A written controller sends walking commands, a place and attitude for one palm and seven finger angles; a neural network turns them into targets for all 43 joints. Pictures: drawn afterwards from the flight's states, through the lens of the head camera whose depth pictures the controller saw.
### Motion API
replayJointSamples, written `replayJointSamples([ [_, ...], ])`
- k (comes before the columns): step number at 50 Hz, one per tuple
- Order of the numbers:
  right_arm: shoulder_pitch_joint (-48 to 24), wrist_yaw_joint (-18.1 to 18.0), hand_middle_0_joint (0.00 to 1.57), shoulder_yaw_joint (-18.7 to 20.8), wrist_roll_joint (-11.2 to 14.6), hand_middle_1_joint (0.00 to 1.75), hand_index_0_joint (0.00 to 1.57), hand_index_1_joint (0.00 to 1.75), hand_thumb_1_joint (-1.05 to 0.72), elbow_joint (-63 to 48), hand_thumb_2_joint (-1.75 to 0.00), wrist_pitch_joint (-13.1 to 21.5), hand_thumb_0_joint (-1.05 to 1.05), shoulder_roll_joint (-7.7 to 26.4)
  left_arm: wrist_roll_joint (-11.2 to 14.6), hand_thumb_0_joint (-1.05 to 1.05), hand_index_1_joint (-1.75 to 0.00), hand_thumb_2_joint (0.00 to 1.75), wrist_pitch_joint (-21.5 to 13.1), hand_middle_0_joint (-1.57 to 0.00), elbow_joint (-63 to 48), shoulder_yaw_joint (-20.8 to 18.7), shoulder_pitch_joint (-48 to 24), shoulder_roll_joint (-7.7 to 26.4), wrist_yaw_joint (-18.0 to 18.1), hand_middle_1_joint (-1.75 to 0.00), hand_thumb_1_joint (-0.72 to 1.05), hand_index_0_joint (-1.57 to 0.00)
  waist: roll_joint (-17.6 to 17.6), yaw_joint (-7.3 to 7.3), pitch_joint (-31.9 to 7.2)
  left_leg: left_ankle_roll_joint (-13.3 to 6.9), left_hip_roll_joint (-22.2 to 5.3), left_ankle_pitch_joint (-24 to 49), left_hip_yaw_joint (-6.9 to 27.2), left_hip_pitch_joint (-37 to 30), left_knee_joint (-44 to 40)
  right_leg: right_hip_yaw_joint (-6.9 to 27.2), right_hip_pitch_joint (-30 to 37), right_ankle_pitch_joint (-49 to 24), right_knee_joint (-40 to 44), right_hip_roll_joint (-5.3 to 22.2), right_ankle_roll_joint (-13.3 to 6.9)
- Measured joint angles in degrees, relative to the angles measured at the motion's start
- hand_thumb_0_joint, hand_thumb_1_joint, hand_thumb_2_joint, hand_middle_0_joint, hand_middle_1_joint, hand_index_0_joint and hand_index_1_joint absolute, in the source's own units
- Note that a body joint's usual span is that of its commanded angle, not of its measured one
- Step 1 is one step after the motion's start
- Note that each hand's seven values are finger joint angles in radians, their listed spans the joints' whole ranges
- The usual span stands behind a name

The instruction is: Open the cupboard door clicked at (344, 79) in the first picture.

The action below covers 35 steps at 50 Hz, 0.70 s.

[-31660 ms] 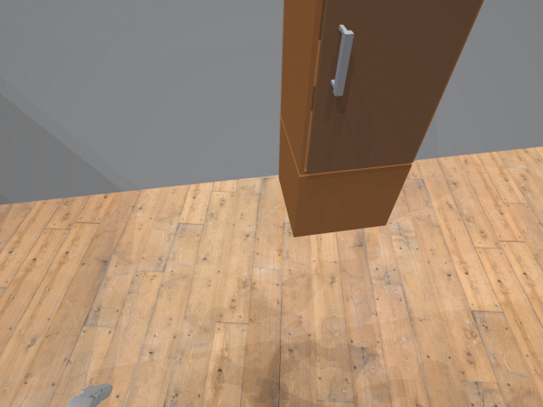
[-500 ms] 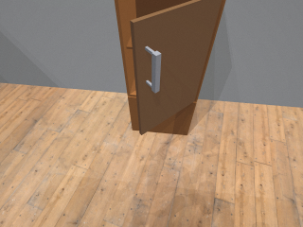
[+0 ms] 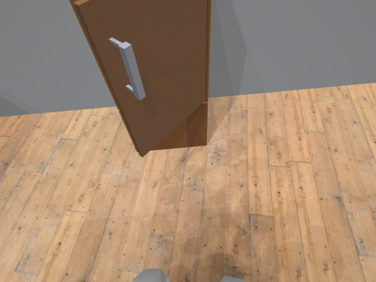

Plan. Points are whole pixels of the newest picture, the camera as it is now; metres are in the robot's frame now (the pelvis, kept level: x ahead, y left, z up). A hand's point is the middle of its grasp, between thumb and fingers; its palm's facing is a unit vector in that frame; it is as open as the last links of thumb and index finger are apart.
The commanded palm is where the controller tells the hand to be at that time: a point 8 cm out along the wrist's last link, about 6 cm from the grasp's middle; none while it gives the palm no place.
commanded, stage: walk to a spot facing it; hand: left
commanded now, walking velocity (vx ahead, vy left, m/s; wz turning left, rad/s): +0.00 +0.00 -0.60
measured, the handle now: (128, 70) +0.58 +0.21 +0.09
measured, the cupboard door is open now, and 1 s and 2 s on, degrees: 44 44 44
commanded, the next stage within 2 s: none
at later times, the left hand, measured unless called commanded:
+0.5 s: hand (107, 272) +0.14 +0.23 -0.17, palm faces -0.22 -0.95 -0.24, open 7.4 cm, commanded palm none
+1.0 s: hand (156, 224) +0.27 +0.13 -0.18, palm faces -0.61 -0.76 -0.19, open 7.4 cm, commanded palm none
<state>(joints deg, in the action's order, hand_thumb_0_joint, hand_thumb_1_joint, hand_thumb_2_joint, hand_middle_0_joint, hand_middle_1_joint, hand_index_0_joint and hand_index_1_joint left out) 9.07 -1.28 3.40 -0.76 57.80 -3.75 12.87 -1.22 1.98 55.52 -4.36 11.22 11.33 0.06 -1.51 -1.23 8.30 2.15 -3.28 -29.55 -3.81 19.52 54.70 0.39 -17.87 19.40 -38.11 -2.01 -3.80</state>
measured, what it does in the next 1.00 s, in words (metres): steps on the spot, turning right: left foot, then right foot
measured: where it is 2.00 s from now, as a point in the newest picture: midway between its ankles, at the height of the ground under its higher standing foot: outside the picture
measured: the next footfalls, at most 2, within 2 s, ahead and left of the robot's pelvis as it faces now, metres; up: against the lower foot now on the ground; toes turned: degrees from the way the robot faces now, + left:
left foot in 0.44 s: +0.09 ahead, +0.16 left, +0.00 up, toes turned -20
right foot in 0.72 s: +0.02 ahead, -0.14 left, +0.00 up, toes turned -29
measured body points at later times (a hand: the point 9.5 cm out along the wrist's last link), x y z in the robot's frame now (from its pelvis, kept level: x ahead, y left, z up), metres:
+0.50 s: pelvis +0.02 +0.03 +0.01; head +0.10 +0.03 +0.45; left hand +0.16 +0.28 -0.15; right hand +0.09 -0.25 -0.11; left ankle +0.05 +0.17 -0.73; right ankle -0.01 -0.08 -0.69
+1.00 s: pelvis +0.07 +0.02 +0.00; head +0.13 +0.01 +0.44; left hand +0.30 +0.17 -0.16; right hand -0.05 -0.25 -0.12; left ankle +0.14 +0.11 -0.73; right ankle -0.02 -0.11 -0.71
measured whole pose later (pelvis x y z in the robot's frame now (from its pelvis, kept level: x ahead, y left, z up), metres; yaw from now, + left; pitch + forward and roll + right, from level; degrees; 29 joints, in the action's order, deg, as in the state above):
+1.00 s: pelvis +0.07 +0.02 +0.00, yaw -38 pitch +2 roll -1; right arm 11.4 -1.3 2.3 -1.0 50.0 0.4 14.4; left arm -0.8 4.5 51.2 -3.6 8.9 15.4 -0.8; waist 3.7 1.2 5.4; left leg 0.9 -3.5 -19.7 -3.4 19.8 37.3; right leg 6.7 -24.3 25.7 -45.0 -1.6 1.9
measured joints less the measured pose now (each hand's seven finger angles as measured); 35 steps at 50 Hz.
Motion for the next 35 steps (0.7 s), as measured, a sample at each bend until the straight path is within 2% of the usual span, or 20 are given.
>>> replayJointSamples([
  [2,-1.4,0.2,0.20,0.2,0.0,0.30,0.20,0.30,-0.90,-0.6,-0.89,-0.2,0.01,0.0,0.0,0.00,-0.30,0.90,0.1,-0.20,-0.3,-0.1,0.6,-0.2,0.5,-0.30,0.91,-0.20,0.9,-0.25,0.2,0.3,1.0,1.4,1.8,3.8,6.9,1.4,0.4,-1.6,3.2,-0.7,-0.5],
  [4,-2.9,0.3,0.20,0.3,0.0,0.30,0.20,0.30,-0.90,-1.7,-0.89,0.2,0.01,-0.1,0.0,0.00,-0.30,0.90,0.0,-0.20,-0.3,-0.1,1.3,-0.2,0.8,-0.30,0.91,-0.20,2.1,-0.48,0.2,0.8,1.5,3.3,2.7,6.1,8.7,3.5,0.7,-4.2,6.6,-1.1,-0.5],
  [8,-5.3,0.1,0.20,0.3,0.4,0.30,0.20,0.30,-0.90,-3.8,-0.89,1.0,0.01,-0.1,0.0,0.00,-0.30,0.90,-0.2,-0.20,-0.2,0.1,2.6,-0.3,0.9,-0.30,0.91,-0.20,3.4,-0.67,-0.4,1.6,1.9,5.0,4.3,6.9,4.7,7.3,1.4,-7.4,11.4,-2.0,-0.7],
  [13,-7.7,-0.3,0.20,0.2,0.6,0.30,0.20,0.30,-0.90,-5.1,-0.89,1.2,0.01,-0.2,-0.2,0.00,-0.30,0.90,0.0,-0.20,-0.8,-0.2,3.0,-0.1,0.9,-0.30,0.91,-0.20,3.4,-1.27,-1.0,1.8,2.4,5.2,5.9,6.1,0.0,10.5,2.0,-8.5,13.1,-3.6,-0.2],
  [18,-9.0,-0.4,0.20,-0.3,1.1,0.30,0.20,0.30,-0.90,-6.2,-0.89,1.7,0.01,-1.0,-0.5,0.00,-0.30,0.90,0.4,-0.20,-1.9,-0.7,2.4,1.1,1.1,-0.30,0.91,-0.20,4.5,-2.01,-1.4,1.2,3.8,4.7,6.4,3.5,-8.5,13.6,1.4,-8.3,12.3,-4.8,0.7],
  [20,-8.7,-0.4,0.20,-0.7,1.2,0.30,0.20,0.30,-0.90,-6.8,-0.89,2.4,0.01,-1.4,-0.3,0.00,-0.30,0.90,0.7,-0.20,-2.1,-0.9,2.1,1.8,1.1,-0.30,0.91,-0.20,4.9,-1.75,-1.9,0.8,4.2,8.5,6.4,0.3,-17.0,14.8,0.5,-7.5,10.6,-5.5,1.4],
  [21,-8.0,-0.5,0.20,-1.0,1.1,0.30,0.20,0.30,-0.90,-7.3,-0.89,2.9,0.01,-1.2,0.0,0.00,-0.30,0.90,1.0,-0.20,-2.3,-0.9,2.3,1.9,1.0,-0.30,0.91,-0.20,4.3,-1.33,-2.6,0.1,3.5,10.5,6.9,-1.9,-22.6,14.8,-0.4,-6.6,9.0,-6.5,1.8],
  [22,-7.0,-0.6,0.20,-1.0,0.8,0.30,0.20,0.30,-0.90,-7.8,-0.89,3.5,0.01,-0.6,0.3,0.00,-0.30,0.90,1.2,-0.20,-2.5,-0.8,2.2,1.9,0.7,-0.30,0.91,-0.20,2.7,-0.76,-3.4,-1.6,2.1,12.5,8.3,-3.1,-26.2,13.2,-2.4,-2.0,5.1,-7.4,2.5],
  [24,-5.9,-0.9,0.20,-1.2,0.0,0.30,0.20,0.30,-0.90,-7.7,-0.89,3.6,0.00,-1.2,0.4,0.00,-0.30,0.90,1.6,-0.20,-2.6,-1.1,0.2,3.3,0.1,-0.30,0.91,-0.20,4.0,-0.92,-2.2,-1.8,2.4,12.4,7.2,-3.3,-24.3,8.9,-6.3,6.9,-6.3,-5.0,4.5],
  [26,-4.1,-0.8,0.20,-1.8,-0.7,0.30,0.20,0.30,-0.90,-7.5,-0.89,3.4,0.00,-1.8,0.0,0.01,-0.30,0.90,1.5,-0.20,-3.3,-1.6,-1.1,4.5,-0.5,-0.30,0.91,-0.20,4.6,-1.31,-1.5,-1.2,1.5,12.2,6.1,-4.7,-24.9,4.9,-9.6,9.4,-15.8,-2.9,6.1],
  [28,-2.3,-0.8,0.21,-2.0,-1.0,0.30,0.21,0.30,-0.90,-7.5,-0.89,3.3,0.00,-1.9,0.0,0.01,-0.30,0.90,1.5,-0.20,-4.1,-1.8,-2.4,5.2,-1.0,-0.30,0.91,-0.20,4.0,-1.36,-1.1,-0.6,0.2,12.4,5.3,-5.9,-26.0,2.0,-11.3,9.5,-20.1,-0.8,6.9],
  [30,-0.8,-0.7,0.21,-2.0,-1.2,0.30,0.21,0.30,-0.90,-7.3,-0.89,3.1,0.01,-1.5,0.0,0.01,-0.30,0.90,1.5,-0.20,-5.0,-1.7,-3.2,5.3,-1.6,-0.30,0.91,-0.19,2.8,-1.25,-0.6,-0.2,-1.4,12.1,4.2,-6.9,-26.3,-0.1,-11.0,8.8,-18.1,0.9,7.0],
  [33,1.0,-0.4,0.21,-1.7,-1.2,0.30,0.21,0.30,-0.90,-7.0,-0.89,2.8,0.01,-0.5,0.1,0.00,-0.30,0.90,1.4,-0.20,-5.8,-1.2,-3.5,5.5,-2.3,-0.30,0.91,-0.19,1.3,-0.57,-0.6,0.5,-3.5,10.0,1.8,-7.7,-24.5,-2.2,-7.7,6.3,-9.2,2.3,6.5],
  [35,2.3,0.0,0.21,-1.4,-1.0,0.30,0.21,0.30,-0.90,-6.9,-0.89,2.5,0.01,0.3,0.2,0.00,-0.30,0.90,1.0,-0.20,-6.0,-0.9,-3.3,5.7,-2.5,-0.30,0.91,-0.19,0.7,0.06,-1.0,1.2,-4.6,7.5,0.2,-7.4,-21.3,-3.2,-3.9,0.8,-1.4,2.5,5.6],
])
